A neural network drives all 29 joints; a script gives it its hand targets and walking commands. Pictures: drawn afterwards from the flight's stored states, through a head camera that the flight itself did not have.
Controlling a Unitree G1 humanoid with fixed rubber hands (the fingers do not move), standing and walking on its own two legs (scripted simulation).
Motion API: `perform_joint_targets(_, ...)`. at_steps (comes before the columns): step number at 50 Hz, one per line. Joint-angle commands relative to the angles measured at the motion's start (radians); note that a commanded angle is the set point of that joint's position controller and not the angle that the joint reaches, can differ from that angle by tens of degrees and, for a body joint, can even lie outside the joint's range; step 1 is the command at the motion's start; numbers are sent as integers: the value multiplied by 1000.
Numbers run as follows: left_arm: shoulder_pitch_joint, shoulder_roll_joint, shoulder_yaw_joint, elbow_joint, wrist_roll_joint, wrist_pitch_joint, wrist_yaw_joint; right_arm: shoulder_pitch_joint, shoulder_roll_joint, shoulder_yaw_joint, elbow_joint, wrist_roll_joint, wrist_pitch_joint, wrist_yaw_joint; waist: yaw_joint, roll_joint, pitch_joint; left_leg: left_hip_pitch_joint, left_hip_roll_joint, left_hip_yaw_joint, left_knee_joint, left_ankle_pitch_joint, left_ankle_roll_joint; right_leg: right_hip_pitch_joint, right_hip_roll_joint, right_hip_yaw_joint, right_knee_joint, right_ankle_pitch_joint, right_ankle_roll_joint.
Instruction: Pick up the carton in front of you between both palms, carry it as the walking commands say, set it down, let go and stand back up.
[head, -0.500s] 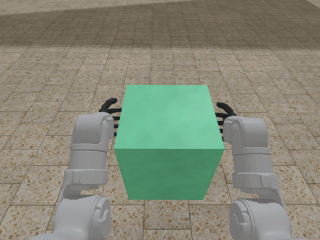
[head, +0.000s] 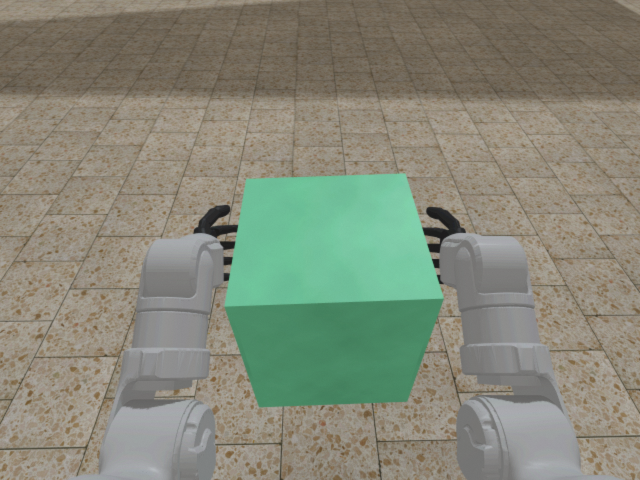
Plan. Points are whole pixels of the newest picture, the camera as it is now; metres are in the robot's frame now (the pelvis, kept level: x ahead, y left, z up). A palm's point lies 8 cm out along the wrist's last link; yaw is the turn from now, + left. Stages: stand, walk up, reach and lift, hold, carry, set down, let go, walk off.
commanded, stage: carry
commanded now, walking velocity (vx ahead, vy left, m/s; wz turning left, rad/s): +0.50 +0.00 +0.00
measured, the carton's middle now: (329, 294) +0.34 +0.00 +0.04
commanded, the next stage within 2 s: none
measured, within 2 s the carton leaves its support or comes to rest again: neither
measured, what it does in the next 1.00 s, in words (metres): goes down: right foot 0.11 m lower, then left foot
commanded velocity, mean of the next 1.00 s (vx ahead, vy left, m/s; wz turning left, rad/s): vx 0.50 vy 0.00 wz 0.00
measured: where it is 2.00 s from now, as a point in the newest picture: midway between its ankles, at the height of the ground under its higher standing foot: (346, 254)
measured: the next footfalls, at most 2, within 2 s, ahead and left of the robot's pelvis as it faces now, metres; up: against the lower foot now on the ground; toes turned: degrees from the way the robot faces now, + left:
right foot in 0.38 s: +0.41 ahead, -0.12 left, -0.11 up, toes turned -5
left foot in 0.90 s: +0.73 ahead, +0.00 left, -0.11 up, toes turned +5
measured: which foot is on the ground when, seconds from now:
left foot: down 0.00-0.40, up 0.42-0.88, down 0.90-1.00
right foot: up 0.00-0.36, down 0.38-0.90, up 0.92-1.00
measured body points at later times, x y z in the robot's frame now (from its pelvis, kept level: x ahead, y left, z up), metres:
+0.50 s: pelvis +0.30 -0.07 -0.11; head +0.32 -0.09 +0.34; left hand +0.66 +0.10 +0.00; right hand +0.68 -0.20 -0.01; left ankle +0.12 +0.08 -0.66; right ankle +0.37 -0.11 -0.82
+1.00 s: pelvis +0.61 -0.06 -0.09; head +0.65 -0.06 +0.35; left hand +0.98 +0.08 +0.00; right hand +0.96 -0.22 +0.00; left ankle +0.69 +0.00 -0.82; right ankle +0.46 -0.14 -0.72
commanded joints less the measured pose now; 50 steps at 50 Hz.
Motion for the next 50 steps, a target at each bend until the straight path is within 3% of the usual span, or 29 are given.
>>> perform_joint_targets(1,-815,-1175,-611,-168,-454,-26,-239,-716,1087,539,-217,415,-47,207,-91,223,-308,732,338,-603,-180,734,251,-602,51,45,323,-144,-18)
perform_joint_targets(2,-804,-1161,-600,-179,-449,-29,-233,-763,1089,562,-277,438,-50,205,-95,102,-312,752,335,-567,-156,674,224,-641,34,64,310,-124,-26)
perform_joint_targets(3,-767,-1159,-597,-174,-440,-23,-226,-796,1105,593,-324,465,-48,204,-93,74,-290,694,329,-527,-172,600,192,-626,18,65,243,-87,-24)
perform_joint_targets(5,-721,-1140,-595,-185,-415,-16,-211,-819,1103,625,-379,493,-43,207,-79,139,-285,599,293,-422,-224,575,157,-511,16,28,82,22,-1)
perform_joint_targets(6,-704,-1130,-594,-187,-400,-13,-205,-804,1104,630,-384,498,-42,211,-77,167,-305,601,293,-391,-196,665,147,-495,8,22,139,192,-10)
perform_joint_targets(9,-625,-1102,-592,-166,-356,-9,-202,-739,1099,638,-344,489,-37,233,-109,150,-258,677,244,-321,-157,690,115,-614,-10,50,-21,432,-29)
perform_joint_targets(10,-613,-1090,-592,-153,-341,-10,-203,-728,1097,643,-324,486,-38,241,-114,106,-223,607,198,-264,-150,583,95,-547,-5,40,-184,588,-24)
perform_joint_targets(12,-600,-1073,-579,-129,-315,-11,-206,-709,1111,657,-278,495,-44,257,-111,101,-193,420,152,-173,-165,439,56,-284,25,-19,-409,846,-32)
perform_joint_targets(14,-617,-1066,-572,-113,-305,-13,-216,-693,1116,655,-239,496,-53,269,-86,166,-174,282,150,-134,-136,383,32,-82,23,-47,-411,930,-49)
perform_joint_targets(16,-591,-1051,-552,-68,-299,-15,-228,-689,1121,648,-204,486,-57,275,-46,149,-178,314,135,-112,5,459,17,15,15,-71,-444,890,-58)
perform_joint_targets(18,-572,-1037,-526,-41,-297,-21,-242,-707,1124,648,-189,486,-60,276,77,72,-260,277,109,-48,372,605,-8,304,32,-151,-499,832,-50)
perform_joint_targets(19,-618,-1035,-526,-55,-310,-20,-254,-749,1106,644,-197,488,-65,272,115,-22,-241,89,45,-43,678,254,-26,418,-12,-77,-488,702,-48)
perform_joint_targets(20,-628,-1026,-518,-34,-322,-16,-259,-775,1106,626,-181,481,-54,264,64,-197,-258,-226,-5,-114,875,-323,-43,640,-173,95,-171,1178,-44)
perform_joint_targets(21,-640,-1002,-507,-12,-332,-8,-256,-745,1104,596,-134,466,-36,248,33,-232,-389,-360,-18,-176,931,-225,-43,777,-298,390,-201,1094,-156)
perform_joint_targets(22,-669,-1017,-524,-44,-369,-12,-258,-748,1084,583,-162,453,-33,230,59,-223,-429,-441,7,-184,919,-134,-52,736,-359,578,-389,500,-251)
perform_joint_targets(23,-700,-1075,-554,-98,-418,-14,-266,-776,1079,585,-202,441,-34,216,51,-100,-374,-380,38,-153,824,-80,-53,567,-301,572,-516,265,-207)
perform_joint_targets(24,-778,-1107,-575,-173,-448,-24,-270,-802,1121,590,-245,437,-39,206,32,-143,-378,-369,47,-151,819,-71,-48,511,-324,606,-513,255,-235)
perform_joint_targets(27,-810,-1193,-620,-269,-501,-41,-274,-760,1162,608,-315,424,-63,181,35,-49,-359,-346,100,-148,675,48,-42,375,-228,396,-480,389,-210)
perform_joint_targets(30,-735,-1215,-665,-276,-497,-64,-277,-648,1163,629,-332,390,-89,173,51,-57,-397,-448,110,-118,573,21,-41,471,-211,329,-422,633,-248)
perform_joint_targets(34,-630,-1219,-727,-276,-480,-108,-288,-536,1136,676,-344,349,-135,181,69,-38,-393,-533,104,-79,428,138,-34,575,-194,272,-401,840,-229)
perform_joint_targets(40,-535,-1151,-786,-284,-459,-149,-290,-489,1068,740,-396,333,-175,196,98,-47,-276,-336,10,43,-65,370,-3,576,-107,107,-433,1100,-160)
perform_joint_targets(42,-513,-1118,-788,-288,-453,-151,-284,-477,1032,742,-410,336,-171,199,76,-74,-285,-128,-52,98,-197,407,20,533,-97,42,-372,1302,-126)
perform_joint_targets(43,-510,-1101,-788,-297,-453,-148,-280,-474,1014,740,-417,341,-166,201,41,-98,-327,18,-65,105,-238,421,27,509,-102,12,-284,1348,-101)
perform_joint_targets(44,-523,-1082,-786,-309,-456,-143,-278,-468,998,735,-422,349,-161,203,-18,-87,-378,222,-47,101,-315,490,32,439,-89,-48,-146,1272,-72)
perform_joint_targets(45,-533,-1060,-784,-315,-454,-134,-277,-463,975,722,-432,353,-152,206,-68,-21,-417,463,78,-58,-279,513,49,237,-68,-41,18,962,-58)
perform_joint_targets(46,-506,-1068,-778,-293,-453,-115,-275,-446,931,697,-408,339,-140,207,-47,191,-529,783,388,-507,-182,769,216,-103,52,-3,267,234,-13)
perform_joint_targets(47,-477,-1033,-749,-282,-435,-99,-270,-404,939,700,-376,354,-127,212,-69,252,-547,864,419,-701,-273,628,313,-306,138,54,478,-57,-4)
perform_joint_targets(48,-457,-1037,-730,-275,-420,-87,-263,-405,957,709,-388,376,-114,220,-64,213,-474,819,386,-630,-302,549,282,-391,78,91,500,-19,-31)
perform_joint_targets(50,-454,-1049,-693,-282,-382,-70,-251,-476,1023,730,-429,425,-89,242,-47,73,-361,652,340,-477,-350,575,181,-385,16,76,332,92,-32)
